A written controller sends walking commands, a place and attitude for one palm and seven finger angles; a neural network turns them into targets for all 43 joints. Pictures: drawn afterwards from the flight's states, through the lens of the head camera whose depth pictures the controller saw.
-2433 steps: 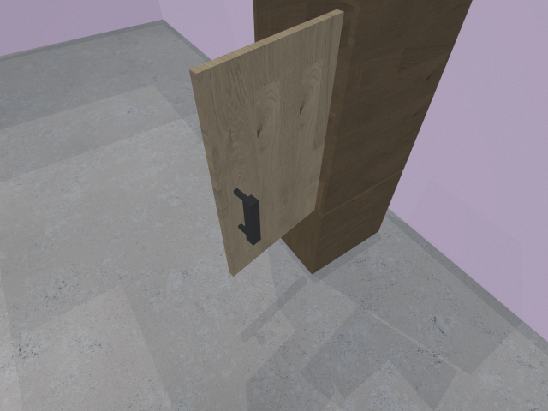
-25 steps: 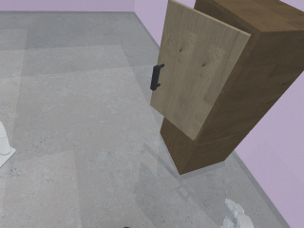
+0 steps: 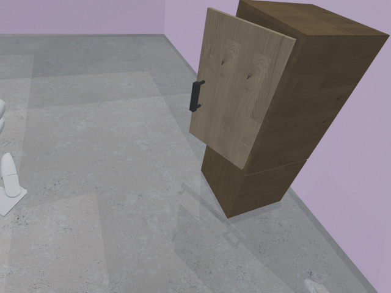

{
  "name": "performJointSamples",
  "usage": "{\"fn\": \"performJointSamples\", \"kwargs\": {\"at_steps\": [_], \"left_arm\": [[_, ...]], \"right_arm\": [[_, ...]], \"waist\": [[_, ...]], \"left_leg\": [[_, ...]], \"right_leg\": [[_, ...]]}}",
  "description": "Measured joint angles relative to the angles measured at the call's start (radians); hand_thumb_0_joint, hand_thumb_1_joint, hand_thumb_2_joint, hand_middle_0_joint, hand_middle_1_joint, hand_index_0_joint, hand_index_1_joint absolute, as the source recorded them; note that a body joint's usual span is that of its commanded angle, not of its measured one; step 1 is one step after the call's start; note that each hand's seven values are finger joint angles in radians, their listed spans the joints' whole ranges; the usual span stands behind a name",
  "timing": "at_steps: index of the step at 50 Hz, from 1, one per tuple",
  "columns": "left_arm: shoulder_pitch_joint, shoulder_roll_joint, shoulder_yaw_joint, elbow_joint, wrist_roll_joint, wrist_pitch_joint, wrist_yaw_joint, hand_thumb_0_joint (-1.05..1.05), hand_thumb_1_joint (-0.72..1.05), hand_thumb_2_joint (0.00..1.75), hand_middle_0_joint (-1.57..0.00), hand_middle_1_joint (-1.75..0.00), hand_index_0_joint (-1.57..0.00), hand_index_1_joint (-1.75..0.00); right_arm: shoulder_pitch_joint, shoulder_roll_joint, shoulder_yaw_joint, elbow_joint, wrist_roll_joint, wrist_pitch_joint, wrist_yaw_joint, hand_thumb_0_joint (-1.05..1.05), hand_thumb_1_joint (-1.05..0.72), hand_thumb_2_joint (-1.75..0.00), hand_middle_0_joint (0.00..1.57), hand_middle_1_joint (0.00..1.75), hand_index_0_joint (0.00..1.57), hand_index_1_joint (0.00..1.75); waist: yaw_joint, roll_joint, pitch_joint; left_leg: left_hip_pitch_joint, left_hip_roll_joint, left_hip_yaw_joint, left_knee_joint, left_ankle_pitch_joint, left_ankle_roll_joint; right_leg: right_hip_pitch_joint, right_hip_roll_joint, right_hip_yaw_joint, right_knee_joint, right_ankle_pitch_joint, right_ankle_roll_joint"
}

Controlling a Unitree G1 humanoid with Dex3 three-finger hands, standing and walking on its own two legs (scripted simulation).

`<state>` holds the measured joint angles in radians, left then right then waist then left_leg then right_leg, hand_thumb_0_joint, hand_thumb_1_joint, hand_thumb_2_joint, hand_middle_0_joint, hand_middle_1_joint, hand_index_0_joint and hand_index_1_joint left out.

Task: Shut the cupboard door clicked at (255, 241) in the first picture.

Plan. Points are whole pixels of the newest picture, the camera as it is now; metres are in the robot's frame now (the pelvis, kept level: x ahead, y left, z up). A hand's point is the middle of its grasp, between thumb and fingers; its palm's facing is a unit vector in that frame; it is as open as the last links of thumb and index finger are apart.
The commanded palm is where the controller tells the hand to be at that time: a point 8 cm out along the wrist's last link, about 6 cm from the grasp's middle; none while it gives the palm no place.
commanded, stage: stop stepping back and stand still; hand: left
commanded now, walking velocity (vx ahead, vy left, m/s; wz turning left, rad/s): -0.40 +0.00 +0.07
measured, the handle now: (197, 95) +0.94 +0.04 -0.07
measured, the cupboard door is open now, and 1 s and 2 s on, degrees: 24 24 24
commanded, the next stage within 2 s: let the arm hang, fingers relaxed in 2.00 s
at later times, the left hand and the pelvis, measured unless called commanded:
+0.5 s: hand out of the picture +0.10 +0.29 +0.18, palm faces +0.44 -0.82 -0.36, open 7.4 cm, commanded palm +0.02 +0.32 +0.20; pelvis -0.12 +0.03 +0.01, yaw -1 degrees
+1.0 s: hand out of the picture +0.11 +0.29 +0.19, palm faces +0.46 -0.78 -0.43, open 7.4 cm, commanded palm +0.05 +0.33 +0.20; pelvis -0.09 +0.03 +0.01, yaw +1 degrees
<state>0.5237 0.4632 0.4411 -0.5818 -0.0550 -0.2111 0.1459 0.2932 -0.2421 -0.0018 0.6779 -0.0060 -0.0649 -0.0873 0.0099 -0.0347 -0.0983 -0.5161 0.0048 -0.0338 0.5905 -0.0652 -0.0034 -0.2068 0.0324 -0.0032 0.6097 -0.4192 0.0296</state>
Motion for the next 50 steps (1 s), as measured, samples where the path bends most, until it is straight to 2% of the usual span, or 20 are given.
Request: {"fn": "performJointSamples", "kwargs": {"at_steps": [3,5,7,9,10,13,15,17,19,21,23,26,30,31,33,36,38,44,47,50], "left_arm": [[-0.127,-0.030,0.003,0.085,-0.003,-0.008,0.001,0.01,0.89,0.89,-0.21,-0.30,-0.21,-0.30],[-0.111,-0.029,0.011,0.091,-0.014,0.012,-0.010,0.01,0.89,0.90,-0.20,-0.30,-0.21,-0.30],[-0.041,-0.011,0.011,0.049,-0.025,0.034,-0.023,0.01,0.90,0.90,-0.20,-0.30,-0.21,-0.30],[0.047,0.013,0.008,-0.015,-0.025,0.047,-0.035,0.01,0.90,0.89,-0.20,-0.30,-0.21,-0.30],[0.088,0.029,0.005,-0.048,-0.022,0.054,-0.037,0.01,0.89,0.89,-0.21,-0.30,-0.21,-0.30],[0.142,0.043,0.001,-0.073,0.000,0.046,-0.017,0.01,0.89,0.89,-0.21,-0.30,-0.22,-0.30],[0.094,0.023,0.000,-0.021,0.012,0.036,0.006,0.01,0.89,0.89,-0.21,-0.30,-0.22,-0.30],[-0.004,-0.009,-0.010,0.066,0.021,0.040,0.029,0.01,0.89,0.89,-0.21,-0.30,-0.22,-0.30],[-0.103,-0.046,-0.027,0.137,0.020,0.062,0.048,0.00,0.89,0.89,-0.21,-0.30,-0.22,-0.30],[-0.157,-0.065,-0.027,0.186,0.014,0.083,0.055,0.00,0.89,0.89,-0.21,-0.30,-0.21,-0.30],[-0.119,-0.068,-0.018,0.193,0.008,0.100,0.043,0.01,0.90,0.90,-0.20,-0.30,-0.21,-0.30],[0.000,-0.059,-0.026,0.121,0.012,0.104,0.017,0.01,0.90,0.90,-0.20,-0.30,-0.21,-0.30],[0.109,-0.021,-0.037,0.015,0.024,0.074,0.006,0.01,0.89,0.89,-0.21,-0.30,-0.21,-0.30],[0.110,-0.003,-0.028,0.007,0.028,0.066,0.008,0.01,0.89,0.89,-0.21,-0.30,-0.21,-0.30],[0.072,0.008,-0.017,0.023,0.031,0.054,0.016,0.01,0.89,0.89,-0.21,-0.30,-0.22,-0.30],[0.011,-0.020,-0.012,0.094,0.030,0.039,0.034,0.01,0.89,0.89,-0.21,-0.30,-0.22,-0.30],[-0.004,-0.049,-0.013,0.137,0.026,0.038,0.039,0.01,0.89,0.89,-0.21,-0.30,-0.22,-0.30],[-0.006,-0.091,-0.058,0.150,0.023,0.043,0.038,0.01,0.89,0.89,-0.21,-0.30,-0.21,-0.30],[0.009,-0.088,-0.071,0.103,0.019,0.039,0.035,0.01,0.89,0.89,-0.21,-0.30,-0.21,-0.30],[-0.001,-0.061,-0.052,0.090,0.016,0.033,0.030,0.01,0.89,0.89,-0.21,-0.30,-0.21,-0.30]], "right_arm": [[-0.075,0.024,-0.008,0.017,0.002,-0.019,0.005,0.01,-0.90,-0.90,0.20,0.30,0.20,0.29],[-0.096,0.049,-0.003,-0.018,-0.002,-0.030,0.021,0.01,-0.90,-0.90,0.20,0.30,0.20,0.29],[-0.092,0.075,0.008,-0.066,0.000,-0.036,0.040,0.01,-0.90,-0.90,0.20,0.30,0.20,0.29],[-0.085,0.090,0.018,-0.098,0.000,-0.030,0.052,0.01,-0.90,-0.90,0.20,0.30,0.20,0.29],[-0.075,0.096,0.021,-0.098,0.001,-0.022,0.055,0.01,-0.90,-0.90,0.20,0.30,0.20,0.29],[-0.031,0.094,0.033,-0.055,-0.006,0.010,0.044,0.01,-0.90,-0.90,0.20,0.30,0.20,0.30],[-0.006,0.078,0.037,-0.029,-0.009,0.020,0.032,0.01,-0.90,-0.90,0.20,0.31,0.21,0.30],[0.009,0.053,0.032,-0.012,-0.007,0.015,0.019,0.01,-0.90,-0.90,0.20,0.31,0.21,0.30],[0.018,0.016,0.022,-0.017,0.003,0.004,0.005,0.01,-0.90,-0.90,0.20,0.31,0.21,0.30],[-0.012,0.018,0.013,-0.005,0.013,0.005,-0.002,0.01,-0.90,-0.90,0.20,0.31,0.21,0.30],[-0.030,0.043,0.018,-0.003,0.011,0.002,0.005,0.01,-0.90,-0.90,0.20,0.30,0.20,0.30],[-0.012,0.080,0.028,-0.025,0.004,-0.012,0.025,0.01,-0.90,-0.90,0.20,0.30,0.20,0.29],[0.028,0.094,0.038,-0.051,-0.004,-0.008,0.033,0.01,-0.90,-0.90,0.20,0.30,0.20,0.30],[0.033,0.092,0.036,-0.057,-0.005,-0.003,0.033,0.01,-0.90,-0.90,0.20,0.30,0.20,0.30],[0.016,0.077,0.026,-0.040,-0.005,0.012,0.033,0.01,-0.90,-0.90,0.20,0.30,0.20,0.30],[-0.002,0.048,0.012,0.003,-0.004,0.027,0.037,0.01,-0.90,-0.90,0.20,0.30,0.20,0.30],[0.000,0.030,0.005,0.010,-0.001,0.031,0.033,0.01,-0.90,-0.90,0.20,0.30,0.20,0.30],[-0.012,-0.005,-0.010,-0.006,0.005,0.011,0.011,0.01,-0.90,-0.90,0.20,0.30,0.20,0.29],[-0.027,-0.021,-0.019,-0.028,0.011,0.000,0.004,0.01,-0.90,-0.90,0.20,0.30,0.20,0.29],[-0.066,0.003,-0.021,-0.032,0.021,0.003,-0.003,0.01,-0.90,-0.90,0.20,0.30,0.20,0.29]], "waist": [[-0.009,-0.005,0.074],[-0.036,0.011,0.089],[-0.058,0.010,0.082],[-0.069,0.011,0.077],[-0.061,0.001,0.068],[-0.001,-0.034,0.004],[0.030,-0.035,-0.028],[0.035,-0.017,-0.040],[0.013,0.025,-0.036],[-0.022,0.012,0.003],[-0.053,-0.009,0.022],[-0.077,-0.021,0.026],[-0.062,-0.001,0.021],[-0.055,0.000,0.019],[-0.029,0.016,0.036],[-0.012,0.030,0.043],[-0.013,0.036,0.036],[-0.013,0.028,0.060],[-0.006,0.046,0.078],[0.000,0.018,0.101]], "left_leg": [[-0.004,-0.008,0.008,-0.052,0.057,0.051],[0.000,0.003,0.004,-0.119,0.083,0.041],[-0.006,0.002,0.012,-0.159,0.051,0.015],[-0.041,-0.004,0.023,-0.098,-0.109,-0.020],[-0.070,-0.016,0.022,0.021,-0.189,-0.034],[-0.091,-0.025,0.037,0.340,-0.261,-0.039],[-0.016,0.001,0.057,0.320,-0.286,-0.022],[0.092,0.027,0.071,0.190,-0.304,-0.002],[0.192,0.050,0.055,0.032,-0.337,0.022],[0.177,0.022,0.048,0.042,-0.239,0.023],[0.185,0.007,0.061,0.032,-0.207,0.021],[0.209,0.014,0.067,-0.034,-0.171,0.016],[0.197,0.042,0.062,-0.042,-0.194,0.001],[0.169,0.042,0.064,0.000,-0.243,0.001],[0.099,0.040,0.053,0.158,-0.339,0.001],[0.025,0.026,0.045,0.374,-0.342,-0.006],[0.009,0.031,0.061,0.402,-0.307,-0.008],[0.106,0.054,0.102,0.132,-0.226,0.004],[0.201,0.062,0.088,-0.033,-0.152,0.017],[0.222,0.051,0.097,-0.035,-0.163,-0.013]], "right_leg": [[-0.076,0.041,0.043,0.126,-0.090,-0.031],[-0.086,0.071,0.016,0.134,-0.119,-0.049],[-0.041,0.080,-0.026,0.033,-0.120,-0.067],[-0.025,0.073,-0.037,-0.052,-0.009,-0.099],[-0.032,0.059,-0.038,-0.055,0.038,-0.105],[-0.042,0.000,-0.037,-0.073,0.068,-0.106],[-0.042,-0.040,-0.063,-0.097,0.083,-0.086],[-0.051,-0.063,-0.092,-0.087,0.091,-0.069],[-0.083,-0.066,-0.121,-0.026,0.081,-0.051],[-0.121,-0.068,-0.082,0.066,0.037,-0.040],[-0.164,-0.042,-0.034,0.170,0.005,-0.036],[-0.187,-0.007,-0.043,0.228,0.019,-0.040],[-0.078,0.017,-0.107,0.012,-0.002,-0.059],[-0.052,0.017,-0.102,-0.050,-0.010,-0.086],[-0.064,0.017,-0.111,-0.064,0.122,-0.128],[-0.049,0.004,-0.111,-0.060,0.133,-0.130],[-0.027,-0.007,-0.111,-0.083,0.126,-0.120],[0.017,-0.035,-0.123,-0.104,0.112,-0.100],[0.019,-0.020,-0.131,-0.069,0.080,-0.088],[0.021,-0.035,-0.119,-0.035,0.052,-0.079]]}}
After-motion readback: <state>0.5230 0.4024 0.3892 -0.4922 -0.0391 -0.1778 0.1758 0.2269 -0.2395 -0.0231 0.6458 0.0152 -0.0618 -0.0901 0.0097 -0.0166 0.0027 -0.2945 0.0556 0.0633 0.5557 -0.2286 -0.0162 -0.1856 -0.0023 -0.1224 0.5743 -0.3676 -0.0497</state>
